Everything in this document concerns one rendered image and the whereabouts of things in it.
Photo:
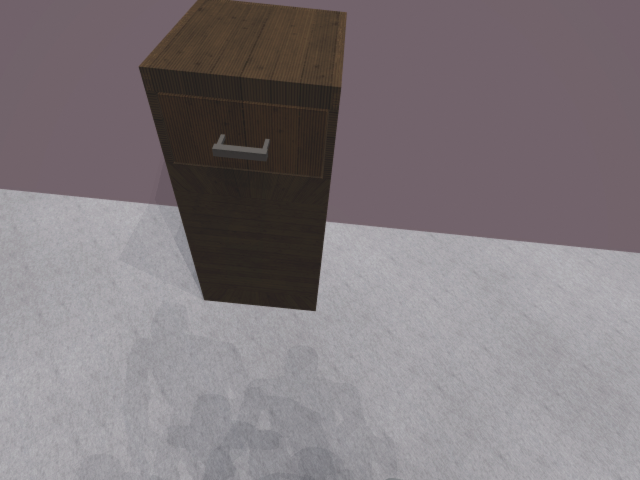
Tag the cabinet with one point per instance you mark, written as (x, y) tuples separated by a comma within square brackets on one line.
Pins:
[(256, 237)]

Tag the drawer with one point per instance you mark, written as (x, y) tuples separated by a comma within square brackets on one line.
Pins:
[(195, 123)]

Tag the handle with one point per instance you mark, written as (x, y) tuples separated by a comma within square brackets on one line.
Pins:
[(240, 152)]

